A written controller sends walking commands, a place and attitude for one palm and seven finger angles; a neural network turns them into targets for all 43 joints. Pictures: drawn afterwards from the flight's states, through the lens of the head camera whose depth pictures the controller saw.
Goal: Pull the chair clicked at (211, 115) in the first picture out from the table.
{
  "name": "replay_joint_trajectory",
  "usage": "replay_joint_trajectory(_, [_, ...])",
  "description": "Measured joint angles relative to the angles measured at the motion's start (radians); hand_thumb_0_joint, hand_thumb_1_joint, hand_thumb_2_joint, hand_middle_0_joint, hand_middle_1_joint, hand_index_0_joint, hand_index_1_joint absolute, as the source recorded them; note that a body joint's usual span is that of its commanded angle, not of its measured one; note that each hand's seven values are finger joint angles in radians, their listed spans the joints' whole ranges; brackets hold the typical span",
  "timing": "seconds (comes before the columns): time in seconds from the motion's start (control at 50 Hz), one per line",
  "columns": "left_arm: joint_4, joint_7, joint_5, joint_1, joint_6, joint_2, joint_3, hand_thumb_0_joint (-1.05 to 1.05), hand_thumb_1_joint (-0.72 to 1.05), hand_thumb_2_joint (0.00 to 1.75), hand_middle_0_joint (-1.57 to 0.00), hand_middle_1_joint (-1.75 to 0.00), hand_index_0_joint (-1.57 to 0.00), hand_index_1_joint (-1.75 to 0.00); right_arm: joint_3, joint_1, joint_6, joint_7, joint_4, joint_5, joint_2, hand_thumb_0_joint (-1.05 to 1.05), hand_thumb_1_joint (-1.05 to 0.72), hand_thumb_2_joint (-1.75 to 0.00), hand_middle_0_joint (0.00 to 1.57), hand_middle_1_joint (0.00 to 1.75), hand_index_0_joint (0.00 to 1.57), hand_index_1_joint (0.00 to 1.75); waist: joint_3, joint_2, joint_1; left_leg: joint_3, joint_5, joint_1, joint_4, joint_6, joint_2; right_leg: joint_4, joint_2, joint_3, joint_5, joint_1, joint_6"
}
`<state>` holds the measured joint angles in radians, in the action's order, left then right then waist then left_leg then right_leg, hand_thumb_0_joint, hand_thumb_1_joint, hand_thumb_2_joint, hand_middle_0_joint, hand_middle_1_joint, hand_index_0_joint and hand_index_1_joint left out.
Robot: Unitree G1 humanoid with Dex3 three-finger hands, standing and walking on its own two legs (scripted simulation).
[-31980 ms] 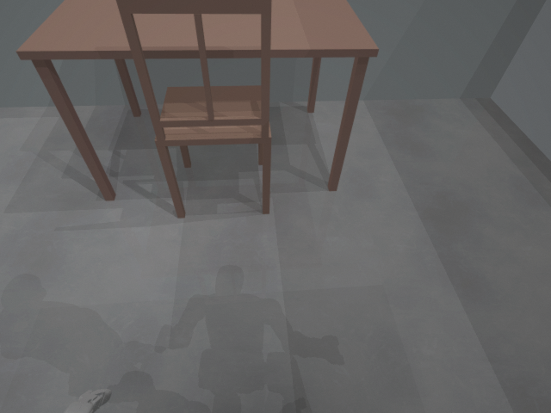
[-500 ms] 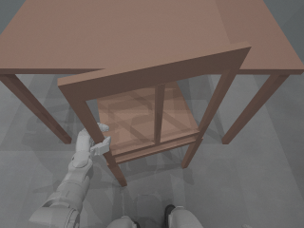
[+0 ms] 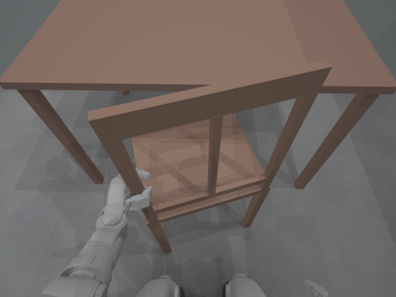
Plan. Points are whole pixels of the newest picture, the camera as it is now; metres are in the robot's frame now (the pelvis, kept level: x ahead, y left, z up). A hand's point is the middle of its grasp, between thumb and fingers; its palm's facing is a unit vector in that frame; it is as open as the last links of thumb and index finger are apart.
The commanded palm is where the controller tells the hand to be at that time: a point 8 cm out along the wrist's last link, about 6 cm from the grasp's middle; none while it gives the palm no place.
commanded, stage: step backward, pulling the chair out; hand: left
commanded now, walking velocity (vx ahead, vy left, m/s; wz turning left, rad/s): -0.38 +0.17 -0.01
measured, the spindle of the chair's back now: (213, 161) +0.41 -0.02 -0.03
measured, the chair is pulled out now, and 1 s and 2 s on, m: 0.16 0.31 0.61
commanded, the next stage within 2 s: stop walking, hand still on the chair in 1.58 s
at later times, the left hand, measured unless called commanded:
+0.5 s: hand (141, 215) +0.29 +0.14 -0.06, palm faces +0.03 -0.99 -0.17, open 5.8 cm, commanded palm +0.28 +0.20 -0.06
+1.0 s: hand (129, 274) +0.17 +0.14 -0.06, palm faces -0.02 -0.98 -0.18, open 5.8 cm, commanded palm +0.16 +0.20 -0.06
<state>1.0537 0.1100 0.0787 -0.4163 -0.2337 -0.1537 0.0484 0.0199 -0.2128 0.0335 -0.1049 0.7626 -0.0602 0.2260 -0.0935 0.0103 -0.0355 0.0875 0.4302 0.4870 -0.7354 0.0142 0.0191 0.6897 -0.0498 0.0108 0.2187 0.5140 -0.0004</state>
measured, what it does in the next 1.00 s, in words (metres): walks backwards: left foot, then left foot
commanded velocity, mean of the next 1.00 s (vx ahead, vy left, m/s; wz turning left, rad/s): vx -0.38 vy -0.01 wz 0.03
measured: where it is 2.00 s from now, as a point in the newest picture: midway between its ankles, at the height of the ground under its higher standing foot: outside the picture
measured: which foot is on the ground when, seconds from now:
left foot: up 0.00-0.08, down 0.10-0.40, up 0.42-0.58, down 0.60-0.84, up 0.86-1.00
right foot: down 0.00-0.64, up 0.66-0.80, down 0.82-1.00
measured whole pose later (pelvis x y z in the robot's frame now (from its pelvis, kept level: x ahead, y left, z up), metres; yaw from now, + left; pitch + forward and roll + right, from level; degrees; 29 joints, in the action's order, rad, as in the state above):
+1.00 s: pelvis -0.19 +0.04 +0.01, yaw -3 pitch +2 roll +2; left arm 1.07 0.10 0.05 -0.50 -0.19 -0.15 0.07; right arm 0.01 -0.15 0.02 -0.09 0.79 -0.05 0.23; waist -0.17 0.00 -0.06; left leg -0.04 0.46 0.44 -0.80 0.05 -0.02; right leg 0.56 -0.04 -0.06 0.19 0.40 -0.03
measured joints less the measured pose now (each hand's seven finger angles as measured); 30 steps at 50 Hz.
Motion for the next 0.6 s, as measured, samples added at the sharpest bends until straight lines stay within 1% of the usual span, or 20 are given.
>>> replay_joint_trajectory(0.06, [-0.006,0.004,-0.008,-0.007,0.010,0.008,0.002,0.05,0.60,0.70,-0.29,-1.18,-0.50,-1.45,-0.002,0.007,0.003,0.003,0.015,-0.002,0.021,0.01,-0.91,-0.90,0.21,0.30,0.21,0.30,0.005,0.016,-0.014,-0.054,-0.005,-0.041,0.021,0.012,0.013,-0.039,-0.023,0.005,-0.033,0.005,0.010])
replay_joint_trajectory(0.1, [-0.016,0.004,-0.014,-0.013,0.024,0.012,-0.010,0.05,0.60,0.69,-0.28,-1.18,-0.50,-1.45,-0.006,0.002,0.002,-0.002,0.019,-0.004,0.042,0.00,-0.91,-0.90,0.21,0.30,0.21,0.30,0.017,0.020,-0.027,-0.075,-0.085,-0.096,0.107,0.011,-0.005,-0.044,-0.037,0.002,-0.043,0.019,0.023])
replay_joint_trajectory(0.12, [-0.021,0.002,-0.017,-0.024,0.034,0.011,-0.020,0.05,0.60,0.69,-0.27,-1.19,-0.50,-1.45,-0.011,0.002,0.001,-0.007,0.020,-0.003,0.051,0.00,-0.91,-0.90,0.21,0.30,0.21,0.30,0.014,0.024,-0.037,-0.064,-0.169,-0.098,0.138,0.010,-0.009,-0.042,-0.050,-0.003,-0.046,0.024,0.031])
replay_joint_trajectory(0.14, [-0.026,0.001,-0.020,-0.036,0.042,0.009,-0.027,0.05,0.60,0.68,-0.27,-1.19,-0.50,-1.45,-0.016,0.006,-0.003,-0.013,0.020,-0.001,0.056,0.00,-0.91,-0.90,0.20,0.30,0.21,0.30,0.002,0.033,-0.036,-0.056,-0.194,-0.097,0.140,0.008,-0.003,-0.045,-0.058,0.001,-0.052,0.024,0.037])
replay_joint_trajectory(0.18, [-0.036,-0.002,-0.022,-0.047,0.050,-0.002,-0.040,0.04,0.61,0.68,-0.26,-1.19,-0.50,-1.45,-0.025,0.009,-0.011,-0.019,0.013,0.000,0.057,0.00,-0.91,-0.90,0.20,0.30,0.21,0.30,-0.016,0.050,-0.020,-0.032,-0.180,-0.101,0.135,0.001,-0.004,-0.061,-0.054,0.023,-0.075,0.024,0.046])
replay_joint_trajectory(0.22, [-0.041,-0.004,-0.020,-0.053,0.056,-0.016,-0.053,0.03,0.61,0.67,-0.27,-1.19,-0.50,-1.45,-0.028,0.001,-0.018,-0.022,-0.002,0.004,0.051,0.01,-0.91,-0.90,0.20,0.30,0.21,0.30,-0.022,0.060,-0.008,-0.014,-0.161,-0.097,0.117,-0.004,-0.012,-0.041,-0.047,0.028,-0.075,0.030,0.034])
replay_joint_trajectory(0.24, [-0.040,-0.006,-0.020,-0.052,0.058,-0.022,-0.053,0.03,0.61,0.67,-0.27,-1.19,-0.50,-1.45,-0.028,-0.003,-0.021,-0.022,-0.007,0.007,0.045,0.01,-0.91,-0.90,0.20,0.30,0.20,0.30,-0.020,0.061,-0.005,-0.009,-0.154,-0.093,0.104,-0.004,-0.019,-0.012,-0.041,0.024,-0.050,0.028,0.027])
replay_joint_trajectory(0.28, [-0.035,-0.008,-0.021,-0.044,0.057,-0.027,-0.045,0.03,0.60,0.68,-0.27,-1.19,-0.50,-1.45,-0.026,-0.014,-0.024,-0.018,-0.011,0.013,0.030,0.01,-0.91,-0.90,0.20,0.30,0.20,0.30,-0.011,0.051,0.002,-0.005,-0.143,-0.081,0.080,-0.002,-0.039,0.033,-0.022,0.007,0.018,0.003,0.015])
replay_joint_trajectory(0.3, [-0.032,-0.009,-0.021,-0.040,0.053,-0.028,-0.039,0.03,0.60,0.68,-0.27,-1.19,-0.50,-1.45,-0.024,-0.018,-0.024,-0.014,-0.010,0.016,0.022,0.01,-0.91,-0.90,0.20,0.30,0.20,0.30,-0.005,0.045,0.009,-0.001,-0.138,-0.073,0.069,0.001,-0.051,0.030,-0.014,-0.003,0.053,-0.014,0.016])
replay_joint_trajectory(0.32, [-0.028,-0.009,-0.021,-0.039,0.047,-0.030,-0.030,0.03,0.60,0.68,-0.28,-1.19,-0.50,-1.45,-0.022,-0.014,-0.023,-0.009,-0.008,0.018,0.015,0.01,-0.91,-0.90,0.20,0.30,0.20,0.30,-0.009,0.033,0.015,0.003,-0.135,-0.068,0.058,0.005,-0.068,0.014,-0.001,-0.007,0.038,-0.018,0.014])
replay_joint_trajectory(0.34, [-0.022,-0.009,-0.019,-0.042,0.039,-0.032,-0.020,0.03,0.60,0.68,-0.28,-1.19,-0.50,-1.45,-0.019,-0.007,-0.021,-0.006,-0.004,0.019,0.008,0.00,-0.91,-0.90,0.20,0.30,0.20,0.30,-0.020,0.019,0.015,0.001,-0.135,-0.066,0.051,0.010,-0.083,0.005,0.013,-0.011,0.024,-0.022,0.010])
replay_joint_trajectory(0.38, [-0.009,-0.009,-0.016,-0.049,0.026,-0.036,-0.001,0.03,0.59,0.69,-0.29,-1.18,-0.50,-1.45,-0.013,0.007,-0.020,-0.005,0.006,0.019,-0.006,0.00,-0.91,-0.90,0.20,0.30,0.20,0.30,-0.038,0.003,0.006,-0.005,-0.147,-0.062,0.053,0.023,-0.098,-0.012,0.028,-0.019,-0.001,-0.025,0.000])
replay_joint_trajectory(0.4, [-0.003,-0.008,-0.015,-0.053,0.022,-0.038,0.008,0.03,0.59,0.69,-0.29,-1.18,-0.50,-1.45,-0.011,0.011,-0.020,-0.006,0.011,0.016,-0.012,0.00,-0.91,-0.90,0.20,0.30,0.21,0.30,-0.041,0.000,-0.002,-0.009,-0.157,-0.056,0.056,0.026,-0.099,-0.015,0.028,-0.023,-0.009,-0.020,-0.005])
replay_joint_trajectory(0.42, [0.002,-0.006,-0.014,-0.058,0.021,-0.037,0.015,0.03,0.59,0.69,-0.29,-1.18,-0.50,-1.45,-0.011,0.017,-0.021,-0.006,0.016,0.014,-0.014,0.00,-0.91,-0.90,0.20,0.30,0.21,0.30,-0.044,-0.001,-0.012,-0.020,-0.126,-0.044,0.042,0.031,-0.091,-0.019,0.024,-0.026,-0.016,-0.016,-0.008])
replay_joint_trajectory(0.46, [0.009,-0.001,-0.012,-0.066,0.021,-0.029,0.027,0.03,0.59,0.69,-0.28,-1.18,-0.50,-1.45,-0.015,0.024,-0.020,-0.005,0.023,0.009,-0.009,0.01,-0.91,-0.90,0.20,0.30,0.21,0.30,-0.046,0.002,-0.027,-0.057,0.002,-0.021,-0.034,0.034,-0.054,-0.036,0.009,-0.025,-0.036,-0.007,-0.010])
replay_joint_trajectory(0.48, [0.009,0.001,-0.011,-0.070,0.025,-0.021,0.030,0.03,0.59,0.68,-0.28,-1.18,-0.50,-1.45,-0.018,0.026,-0.020,-0.004,0.026,0.009,-0.002,0.01,-0.91,-0.90,0.20,0.30,0.21,0.30,-0.046,0.006,-0.032,-0.072,0.047,-0.014,-0.075,0.034,-0.034,-0.050,-0.001,-0.021,-0.050,-0.002,-0.007])
replay_joint_trajectory(0.52, [0.000,0.002,-0.015,-0.076,0.040,-0.006,0.031,0.03,0.60,0.68,-0.26,-1.17,-0.50,-1.45,-0.019,0.026,-0.016,-0.003,0.032,0.009,0.016,0.01,-0.91,-0.90,0.20,0.30,0.21,0.30,-0.044,0.015,-0.041,-0.092,0.085,-0.025,-0.107,0.032,-0.006,-0.082,-0.024,-0.014,-0.083,0.006,0.004])
replay_joint_trajectory(0.56, [-0.013,-0.001,-0.027,-0.077,0.054,0.004,0.018,0.03,0.60,0.68,-0.24,-1.17,-0.50,-1.45,-0.015,0.020,-0.014,-0.005,0.034,0.008,0.036,0.01,-0.91,-0.90,0.20,0.30,0.21,0.30,-0.036,0.023,-0.052,-0.099,0.072,-0.073,-0.043,0.028,-0.001,-0.109,-0.045,-0.012,-0.113,0.017,0.017])
replay_joint_trajectory(0.6, [-0.033,-0.004,-0.034,-0.075,0.067,0.011,-0.004,0.02,0.60,0.67,-0.23,-1.18,-0.50,-1.45,-0.014,0.005,-0.012,-0.010,0.026,0.009,0.057,0.01,-0.91,-0.90,0.20,0.30,0.21,0.30,-0.019,0.023,-0.061,-0.098,-0.002,-0.149,0.102,0.020,-0.017,-0.114,-0.059,-0.015,-0.132,0.039,0.032])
